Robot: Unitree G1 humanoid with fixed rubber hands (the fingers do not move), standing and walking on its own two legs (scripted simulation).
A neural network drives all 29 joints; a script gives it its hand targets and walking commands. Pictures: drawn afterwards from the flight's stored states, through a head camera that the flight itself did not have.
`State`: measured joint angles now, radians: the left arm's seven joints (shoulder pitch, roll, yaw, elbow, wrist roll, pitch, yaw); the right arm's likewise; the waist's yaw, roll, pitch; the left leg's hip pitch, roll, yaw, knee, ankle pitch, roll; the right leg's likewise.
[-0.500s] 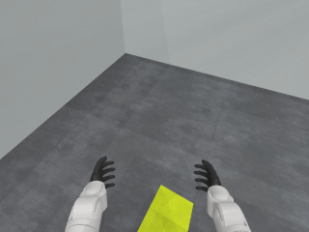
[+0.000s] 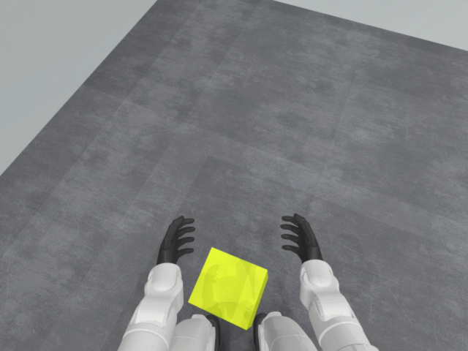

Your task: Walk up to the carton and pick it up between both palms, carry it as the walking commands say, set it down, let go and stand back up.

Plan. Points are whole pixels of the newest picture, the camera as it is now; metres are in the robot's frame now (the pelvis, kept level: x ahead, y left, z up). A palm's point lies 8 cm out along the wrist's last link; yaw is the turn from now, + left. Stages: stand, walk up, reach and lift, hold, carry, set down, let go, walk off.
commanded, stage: set down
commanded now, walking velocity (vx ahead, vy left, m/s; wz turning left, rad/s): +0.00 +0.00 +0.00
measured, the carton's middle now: (232, 288) +0.25 +0.01 -0.62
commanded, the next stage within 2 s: none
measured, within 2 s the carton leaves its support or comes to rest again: neither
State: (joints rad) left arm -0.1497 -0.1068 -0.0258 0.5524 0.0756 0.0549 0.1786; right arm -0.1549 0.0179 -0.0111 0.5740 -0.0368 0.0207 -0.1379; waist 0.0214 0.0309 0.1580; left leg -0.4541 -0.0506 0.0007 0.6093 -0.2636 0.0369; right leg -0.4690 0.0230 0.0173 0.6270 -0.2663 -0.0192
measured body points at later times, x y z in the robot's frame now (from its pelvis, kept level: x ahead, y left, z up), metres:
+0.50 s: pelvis -0.04 -0.01 -0.05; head +0.15 -0.01 +0.35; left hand +0.30 +0.13 -0.16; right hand +0.31 -0.14 -0.16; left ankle +0.02 +0.10 -0.72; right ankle +0.03 -0.11 -0.72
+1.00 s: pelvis -0.04 +0.00 -0.11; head +0.23 +0.01 +0.25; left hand +0.36 +0.13 -0.25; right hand +0.37 -0.14 -0.25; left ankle +0.02 +0.10 -0.72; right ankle +0.03 -0.11 -0.72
